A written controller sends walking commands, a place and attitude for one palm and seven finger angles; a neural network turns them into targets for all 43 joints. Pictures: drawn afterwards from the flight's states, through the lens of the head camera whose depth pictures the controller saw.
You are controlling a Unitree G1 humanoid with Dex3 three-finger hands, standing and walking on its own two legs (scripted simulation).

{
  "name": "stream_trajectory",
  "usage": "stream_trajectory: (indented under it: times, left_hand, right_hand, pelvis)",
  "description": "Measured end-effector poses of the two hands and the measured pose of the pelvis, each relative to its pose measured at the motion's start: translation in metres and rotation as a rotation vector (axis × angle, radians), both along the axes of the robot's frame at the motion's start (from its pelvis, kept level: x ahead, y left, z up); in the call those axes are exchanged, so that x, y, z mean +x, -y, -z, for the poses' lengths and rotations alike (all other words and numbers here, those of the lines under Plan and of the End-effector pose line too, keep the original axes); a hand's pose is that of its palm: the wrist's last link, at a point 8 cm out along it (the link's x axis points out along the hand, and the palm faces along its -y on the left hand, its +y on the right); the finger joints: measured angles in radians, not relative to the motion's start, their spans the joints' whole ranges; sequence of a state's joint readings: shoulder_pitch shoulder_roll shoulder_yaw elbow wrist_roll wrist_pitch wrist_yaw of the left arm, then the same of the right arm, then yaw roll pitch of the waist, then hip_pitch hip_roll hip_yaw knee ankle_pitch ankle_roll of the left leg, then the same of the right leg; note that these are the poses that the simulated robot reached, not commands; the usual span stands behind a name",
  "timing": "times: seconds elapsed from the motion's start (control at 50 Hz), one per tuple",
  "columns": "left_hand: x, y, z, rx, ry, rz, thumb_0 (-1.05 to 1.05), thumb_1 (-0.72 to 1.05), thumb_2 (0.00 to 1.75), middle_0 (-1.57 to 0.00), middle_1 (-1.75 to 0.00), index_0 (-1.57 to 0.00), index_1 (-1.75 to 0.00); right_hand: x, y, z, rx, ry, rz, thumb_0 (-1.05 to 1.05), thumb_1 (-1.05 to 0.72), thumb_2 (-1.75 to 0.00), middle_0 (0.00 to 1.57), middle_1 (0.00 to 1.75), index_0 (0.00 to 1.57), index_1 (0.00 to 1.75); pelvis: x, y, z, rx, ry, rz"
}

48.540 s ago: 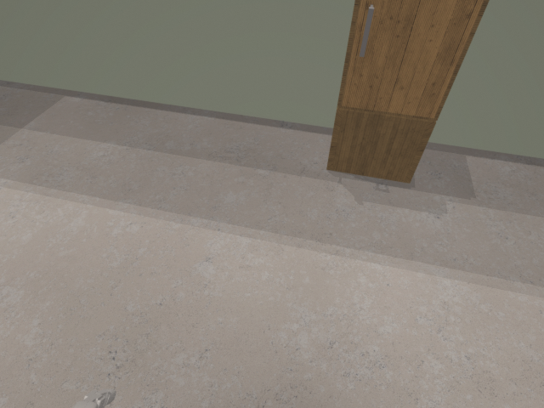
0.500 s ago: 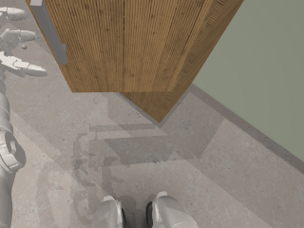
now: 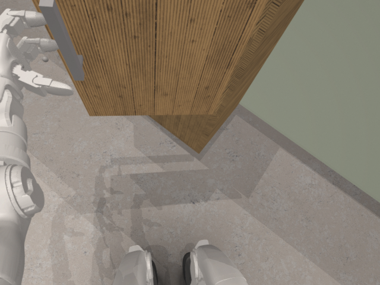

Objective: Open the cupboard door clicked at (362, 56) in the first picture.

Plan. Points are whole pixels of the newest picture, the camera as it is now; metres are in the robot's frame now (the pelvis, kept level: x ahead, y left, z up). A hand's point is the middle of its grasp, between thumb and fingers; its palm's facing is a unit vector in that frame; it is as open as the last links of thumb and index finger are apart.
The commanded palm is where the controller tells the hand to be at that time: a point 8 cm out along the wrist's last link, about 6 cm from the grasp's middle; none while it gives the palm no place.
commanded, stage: slide the fingers in behind the handle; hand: left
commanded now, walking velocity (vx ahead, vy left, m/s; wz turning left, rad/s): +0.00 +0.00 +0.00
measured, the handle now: (67, 38) +0.58 +0.19 +0.08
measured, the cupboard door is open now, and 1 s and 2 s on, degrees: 43 43 43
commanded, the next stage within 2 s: close the thumb around the handle in 1.22 s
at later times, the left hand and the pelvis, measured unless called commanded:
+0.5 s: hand (69, 61) +0.53 +0.18 +0.07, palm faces -0.01 -1.00 +0.00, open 14.0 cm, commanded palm +0.51 +0.21 +0.07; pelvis +0.00 +0.00 +0.00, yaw +1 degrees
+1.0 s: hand (79, 63) +0.53 +0.16 +0.07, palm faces +0.01 -1.00 -0.01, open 14.0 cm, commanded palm +0.51 +0.20 +0.07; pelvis +0.00 -0.02 +0.00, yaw +1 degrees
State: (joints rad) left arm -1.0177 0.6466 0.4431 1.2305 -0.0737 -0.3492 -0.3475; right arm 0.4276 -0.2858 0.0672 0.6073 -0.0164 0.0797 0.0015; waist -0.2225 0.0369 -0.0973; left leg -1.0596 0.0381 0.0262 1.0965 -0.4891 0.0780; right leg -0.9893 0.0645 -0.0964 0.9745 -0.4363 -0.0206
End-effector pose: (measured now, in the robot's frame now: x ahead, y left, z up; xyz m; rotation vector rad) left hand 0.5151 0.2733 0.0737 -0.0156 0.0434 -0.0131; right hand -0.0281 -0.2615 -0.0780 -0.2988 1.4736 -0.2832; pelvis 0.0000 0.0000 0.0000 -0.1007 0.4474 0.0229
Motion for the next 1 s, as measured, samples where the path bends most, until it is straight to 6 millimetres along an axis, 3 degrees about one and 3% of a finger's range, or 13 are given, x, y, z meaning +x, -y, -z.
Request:
stream_trajectory:
  times: [0.26,0.56,1.0]
  left_hand:
    - [-0.001,0.015,-0.001,0.007,-0.007,0.011,-0.01,-0.5,0.3,-0.3,-1.2,-0.3,-1.2]
    - [-0.003,0.044,0.001,0.016,-0.006,-0.009,-0.01,-0.5,0.3,-0.3,-1.2,-0.3,-1.2]
    - [-0.011,0.059,-0.002,0.027,0.003,-0.023,-0.01,-0.5,0.3,-0.3,-1.2,-0.3,-1.2]
  right_hand:
    - [0.009,-0.009,0.006,0.041,0.011,-0.007,0.0,-0.9,-0.9,0.2,0.3,0.2,0.3]
    - [0.011,0.0,0.009,0.053,0.034,-0.005,0.0,-0.9,-0.9,0.2,0.3,0.2,0.3]
    - [0.015,0.015,0.012,0.056,0.069,-0.015,0.0,-0.9,-0.9,0.2,0.3,0.2,0.3]
  pelvis:
    - [0.003,-0.002,-0.002,0.003,0.009,-0.008]
    - [0.002,0.006,-0.002,0.018,0.019,-0.004]
    - [-0.001,0.019,-0.002,0.032,0.031,-0.006]
